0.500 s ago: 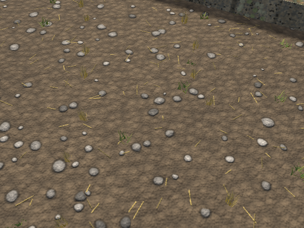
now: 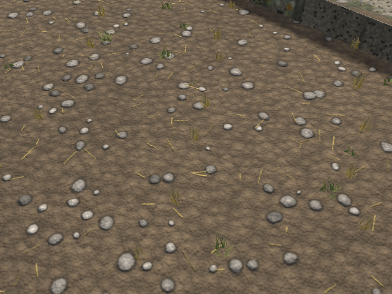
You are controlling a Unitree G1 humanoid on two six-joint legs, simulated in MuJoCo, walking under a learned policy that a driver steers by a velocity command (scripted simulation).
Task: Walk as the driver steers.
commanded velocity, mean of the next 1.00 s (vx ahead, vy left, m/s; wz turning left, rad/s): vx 0.21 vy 0.00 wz -0.31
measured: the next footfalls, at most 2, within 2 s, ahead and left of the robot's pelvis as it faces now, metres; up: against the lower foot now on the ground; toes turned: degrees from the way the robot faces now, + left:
left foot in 0.24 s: +0.30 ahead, +0.16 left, +0.00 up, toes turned +1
right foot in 0.74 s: +0.31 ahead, -0.09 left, +0.00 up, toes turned -18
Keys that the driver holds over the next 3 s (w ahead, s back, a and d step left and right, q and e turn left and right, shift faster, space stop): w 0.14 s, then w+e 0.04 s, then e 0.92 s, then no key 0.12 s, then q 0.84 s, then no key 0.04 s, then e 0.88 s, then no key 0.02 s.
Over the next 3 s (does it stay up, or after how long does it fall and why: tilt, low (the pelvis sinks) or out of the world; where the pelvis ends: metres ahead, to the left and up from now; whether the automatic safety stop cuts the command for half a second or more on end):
stays up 0.29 0.01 0.00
